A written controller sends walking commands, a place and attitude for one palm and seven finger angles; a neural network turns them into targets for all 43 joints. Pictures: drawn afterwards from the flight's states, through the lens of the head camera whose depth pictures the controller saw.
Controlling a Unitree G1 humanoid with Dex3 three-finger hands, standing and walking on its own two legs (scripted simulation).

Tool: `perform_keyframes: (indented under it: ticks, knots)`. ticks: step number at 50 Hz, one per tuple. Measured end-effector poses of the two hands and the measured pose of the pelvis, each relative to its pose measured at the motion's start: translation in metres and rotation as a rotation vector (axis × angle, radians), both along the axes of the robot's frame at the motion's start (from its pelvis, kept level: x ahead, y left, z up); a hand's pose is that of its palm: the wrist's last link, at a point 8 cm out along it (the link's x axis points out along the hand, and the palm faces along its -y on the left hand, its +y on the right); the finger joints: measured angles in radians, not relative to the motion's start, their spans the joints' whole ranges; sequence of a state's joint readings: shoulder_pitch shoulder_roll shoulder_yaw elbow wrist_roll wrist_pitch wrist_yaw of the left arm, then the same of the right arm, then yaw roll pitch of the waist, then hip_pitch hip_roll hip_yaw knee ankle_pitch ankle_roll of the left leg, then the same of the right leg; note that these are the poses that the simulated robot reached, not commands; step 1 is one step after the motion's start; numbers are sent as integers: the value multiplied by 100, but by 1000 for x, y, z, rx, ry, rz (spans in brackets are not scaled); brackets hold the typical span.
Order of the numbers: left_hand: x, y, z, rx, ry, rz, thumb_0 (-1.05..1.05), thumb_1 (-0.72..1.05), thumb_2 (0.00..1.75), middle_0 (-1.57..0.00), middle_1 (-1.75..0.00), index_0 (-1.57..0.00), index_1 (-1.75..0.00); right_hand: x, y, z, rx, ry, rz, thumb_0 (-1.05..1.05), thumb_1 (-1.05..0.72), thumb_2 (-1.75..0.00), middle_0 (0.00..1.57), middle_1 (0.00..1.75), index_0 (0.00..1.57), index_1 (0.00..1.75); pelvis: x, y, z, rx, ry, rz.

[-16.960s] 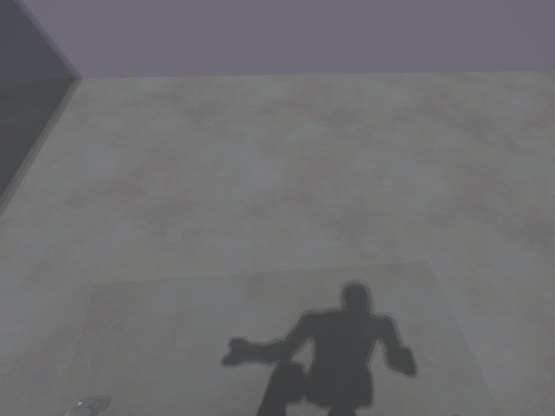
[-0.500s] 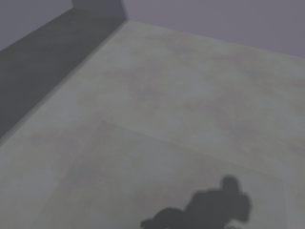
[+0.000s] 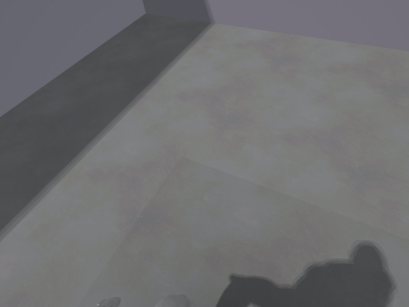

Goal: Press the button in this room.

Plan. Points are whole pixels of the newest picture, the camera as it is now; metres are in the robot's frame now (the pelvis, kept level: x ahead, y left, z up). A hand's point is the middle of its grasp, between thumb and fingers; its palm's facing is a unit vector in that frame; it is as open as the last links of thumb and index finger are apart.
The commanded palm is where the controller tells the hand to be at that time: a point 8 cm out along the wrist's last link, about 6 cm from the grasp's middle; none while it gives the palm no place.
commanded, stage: turn or walk to find it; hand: left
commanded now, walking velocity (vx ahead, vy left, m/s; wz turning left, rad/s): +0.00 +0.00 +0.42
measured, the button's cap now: out of the picture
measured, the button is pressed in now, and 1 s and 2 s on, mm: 0 0 0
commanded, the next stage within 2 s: none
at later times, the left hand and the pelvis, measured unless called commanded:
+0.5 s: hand out of the picture -0.05 +0.25 -0.18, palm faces +0.28 -0.93 -0.24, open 7.4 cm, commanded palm none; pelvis -0.02 +0.04 +0.00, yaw +12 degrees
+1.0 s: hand out of the picture -0.02 +0.19 -0.14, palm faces +0.40 -0.87 -0.29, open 7.4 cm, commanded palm none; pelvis -0.03 -0.02 +0.00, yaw +24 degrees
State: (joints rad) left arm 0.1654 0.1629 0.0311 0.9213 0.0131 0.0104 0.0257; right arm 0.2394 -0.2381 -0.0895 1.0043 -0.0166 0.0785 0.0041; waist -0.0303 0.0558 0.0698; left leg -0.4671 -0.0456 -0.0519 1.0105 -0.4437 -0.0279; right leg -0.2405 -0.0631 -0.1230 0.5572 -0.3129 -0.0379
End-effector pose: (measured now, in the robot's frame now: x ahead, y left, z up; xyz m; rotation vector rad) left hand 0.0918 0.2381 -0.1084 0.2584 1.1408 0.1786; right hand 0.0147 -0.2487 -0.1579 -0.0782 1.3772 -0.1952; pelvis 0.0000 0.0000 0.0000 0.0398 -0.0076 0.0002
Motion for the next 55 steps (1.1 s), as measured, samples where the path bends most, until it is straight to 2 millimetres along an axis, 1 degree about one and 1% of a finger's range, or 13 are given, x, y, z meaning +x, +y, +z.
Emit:
perform_keyframes:
  ticks: [6,11,15,19,21,23,28,33,38,43,45,49,55]
  knots:
    - [-38,-8,-1,-18,49,75,1,90,89,-20,-30,-21,-30,10,-12,7,-10,9,63,1,-91,-90,19,30,20,30,-3,-7,5,8,-3,62]
    - [-73,0,-9,-32,88,150,1,91,89,-20,-30,-21,-30,33,-7,12,-31,1,139,1,-91,-90,19,30,19,30,-7,-4,5,3,-1,108]
    - [-107,14,-20,-50,134,213,1,91,89,-20,-30,-21,-30,65,10,18,-52,-54,216,1,-91,-90,19,30,19,30,-12,7,1,-10,0,144]
    - [-141,36,-40,-74,175,282,1,90,89,-20,-30,-21,-30,99,37,23,-80,-151,296,1,-91,-90,19,30,19,30,-18,25,-10,-38,-3,185]
    - [-154,47,-48,-80,199,312,1,90,89,-20,-30,-21,-30,110,51,28,-86,-197,326,1,-91,-90,19,30,20,30,-21,31,-12,-29,-9,195]
    - [-162,54,-47,-81,217,327,1,90,89,-20,-30,-20,-30,116,63,36,-86,-226,347,1,-91,-90,19,30,20,30,-23,36,-9,-34,-16,198]
    - [-158,66,-35,-84,175,349,1,90,89,-20,-30,-20,-30,114,79,45,-79,-234,379,1,-90,-90,20,30,20,30,-28,43,2,-53,-17,236]
    - [-144,68,-24,-63,106,350,1,90,90,-20,-30,-20,-30,101,82,40,-50,-204,385,1,-90,-90,20,30,20,30,-31,40,5,-46,-11,266]
    - [-125,58,-17,-40,57,344,1,90,90,-20,-30,-20,-30,80,66,26,-24,-141,374,1,-90,-90,20,30,20,30,-33,26,3,-37,-3,304]
    - [-110,34,-11,-8,-8,345,1,90,90,-20,-30,-20,-30,63,37,4,1,-62,370,1,-90,-90,20,30,20,30,-31,2,-6,-16,8,347]
    - [-113,22,-6,1,-23,350,1,90,90,-20,-30,-20,-30,60,25,-2,6,-35,373,1,-90,-90,20,30,20,30,-32,-6,-6,-25,-3,371]
    - [-130,0,2,-2,-18,404,1,90,89,-20,-30,-20,-30,63,9,1,4,-1,406,1,-90,-90,20,30,20,30,-32,-17,1,2,-5,413]
    - [-163,-23,1,-26,24,487,1,90,89,-20,-30,-21,-30,74,-1,7,-12,15,471,1,-91,-90,19,30,20,30,-34,-26,6,8,-5,481]
